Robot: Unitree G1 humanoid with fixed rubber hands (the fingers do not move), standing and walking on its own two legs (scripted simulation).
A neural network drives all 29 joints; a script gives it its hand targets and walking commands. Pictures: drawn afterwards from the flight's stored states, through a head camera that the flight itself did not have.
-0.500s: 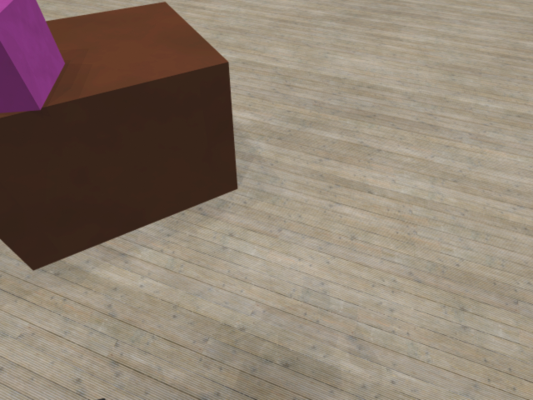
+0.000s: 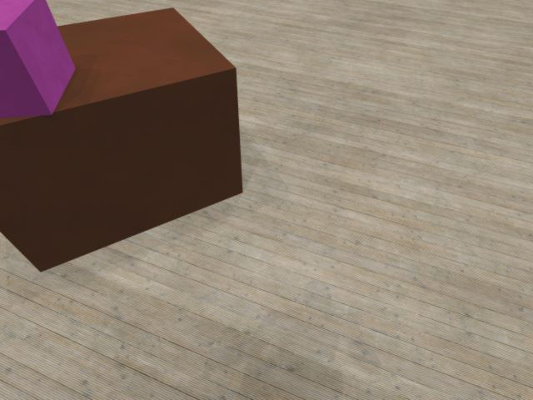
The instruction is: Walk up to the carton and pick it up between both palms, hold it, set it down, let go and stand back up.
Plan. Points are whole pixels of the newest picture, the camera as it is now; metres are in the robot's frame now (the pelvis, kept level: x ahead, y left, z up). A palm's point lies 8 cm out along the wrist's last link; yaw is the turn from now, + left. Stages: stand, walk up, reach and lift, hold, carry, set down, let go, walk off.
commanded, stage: walk up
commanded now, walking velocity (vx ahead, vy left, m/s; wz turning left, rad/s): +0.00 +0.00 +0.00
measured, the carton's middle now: (18, 54) +1.00 +0.79 +0.02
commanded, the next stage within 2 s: none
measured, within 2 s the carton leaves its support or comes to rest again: neither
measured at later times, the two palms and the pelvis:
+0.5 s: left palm out of the picture +0.05 +0.44 -0.12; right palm (393, 381) +0.21 -0.20 -0.13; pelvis +0.07 +0.09 -0.03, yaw +18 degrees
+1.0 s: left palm out of the picture +0.01 +0.47 -0.12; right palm (277, 244) +0.47 +0.00 -0.13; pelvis +0.19 +0.19 -0.04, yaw +32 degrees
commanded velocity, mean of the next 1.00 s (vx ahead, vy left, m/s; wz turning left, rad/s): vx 0.00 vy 0.00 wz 0.00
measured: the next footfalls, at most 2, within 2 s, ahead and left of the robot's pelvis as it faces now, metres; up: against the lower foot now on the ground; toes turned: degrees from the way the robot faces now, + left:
left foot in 0.34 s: +0.11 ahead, +0.21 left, +0.00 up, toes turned +18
right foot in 0.62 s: +0.23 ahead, +0.05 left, +0.00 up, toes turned +16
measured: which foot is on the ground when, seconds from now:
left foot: down 0.00-0.08, up 0.10-0.32, down 0.34-0.66, up 0.68-0.96, down 0.98-1.00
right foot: down 0.00-0.36, up 0.38-0.60, down 0.62-1.00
